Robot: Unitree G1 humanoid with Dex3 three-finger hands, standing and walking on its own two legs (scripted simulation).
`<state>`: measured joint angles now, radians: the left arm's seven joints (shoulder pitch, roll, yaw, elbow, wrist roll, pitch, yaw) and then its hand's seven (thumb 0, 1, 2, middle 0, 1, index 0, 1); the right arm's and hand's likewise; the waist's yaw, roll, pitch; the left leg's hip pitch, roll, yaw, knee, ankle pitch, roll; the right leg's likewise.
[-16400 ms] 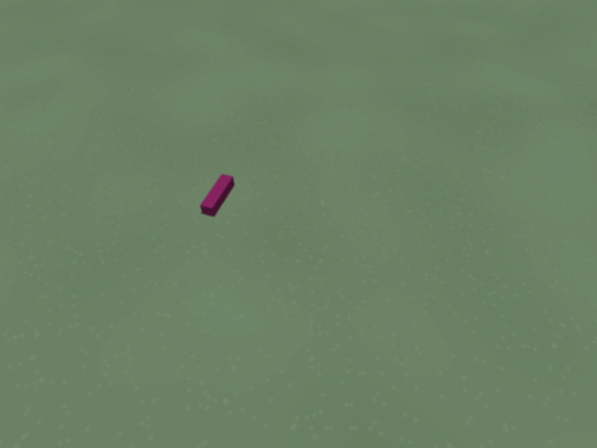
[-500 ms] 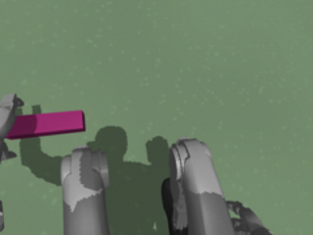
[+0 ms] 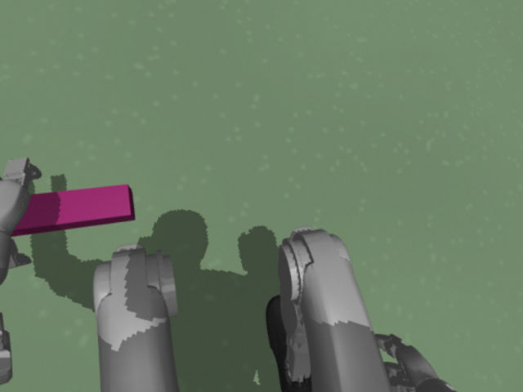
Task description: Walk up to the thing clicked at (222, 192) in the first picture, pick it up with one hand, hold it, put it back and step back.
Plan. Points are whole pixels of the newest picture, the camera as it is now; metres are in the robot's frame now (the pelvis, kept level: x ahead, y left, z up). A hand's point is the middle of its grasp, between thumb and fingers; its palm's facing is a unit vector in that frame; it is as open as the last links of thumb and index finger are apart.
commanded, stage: rise first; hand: left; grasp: from above
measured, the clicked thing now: (68, 210) +0.42 +0.31 -0.29
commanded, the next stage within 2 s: approach in 1.02 s
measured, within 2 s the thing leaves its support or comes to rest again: neither
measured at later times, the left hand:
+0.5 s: hand (10, 223) +0.37 +0.35 -0.17, palm faces -0.42 -0.12 -0.90, open 14.2 cm
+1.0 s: hand (4, 217) +0.38 +0.35 -0.16, palm faces -0.42 -0.11 -0.90, open 14.3 cm
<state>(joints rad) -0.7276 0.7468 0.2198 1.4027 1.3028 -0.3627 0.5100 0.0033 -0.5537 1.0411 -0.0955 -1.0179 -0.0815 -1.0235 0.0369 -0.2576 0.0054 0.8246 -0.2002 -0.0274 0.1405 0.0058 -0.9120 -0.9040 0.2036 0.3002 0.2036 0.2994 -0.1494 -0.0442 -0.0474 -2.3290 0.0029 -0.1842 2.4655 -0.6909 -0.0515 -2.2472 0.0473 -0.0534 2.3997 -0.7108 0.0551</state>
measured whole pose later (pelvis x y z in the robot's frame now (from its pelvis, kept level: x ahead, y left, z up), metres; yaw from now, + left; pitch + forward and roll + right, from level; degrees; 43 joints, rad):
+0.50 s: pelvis +0.00 +0.00 +0.00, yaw +0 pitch +31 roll -7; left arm -0.74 0.75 0.21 1.41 1.29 -0.33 0.50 0.00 -0.57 1.06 -0.09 -1.03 -0.07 -1.04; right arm 0.05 -0.26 0.02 0.82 -0.20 -0.04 0.15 0.01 -0.91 -0.90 0.20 0.30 0.20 0.30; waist -0.16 -0.04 -0.05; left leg -2.33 0.00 -0.19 2.47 -0.69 -0.05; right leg -2.24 0.05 -0.05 2.40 -0.71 0.06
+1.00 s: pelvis +0.00 +0.00 +0.00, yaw +0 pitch +31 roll -8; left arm -0.75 0.75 0.20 1.38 1.29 -0.34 0.46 0.00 -0.58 1.07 -0.08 -1.03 -0.06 -1.04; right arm 0.06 -0.26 0.01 0.81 -0.18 -0.04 0.15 0.01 -0.91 -0.90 0.20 0.30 0.20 0.30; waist -0.15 -0.03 -0.06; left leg -2.32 0.00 -0.18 2.45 -0.68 -0.04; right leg -2.23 0.04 -0.05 2.38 -0.70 0.06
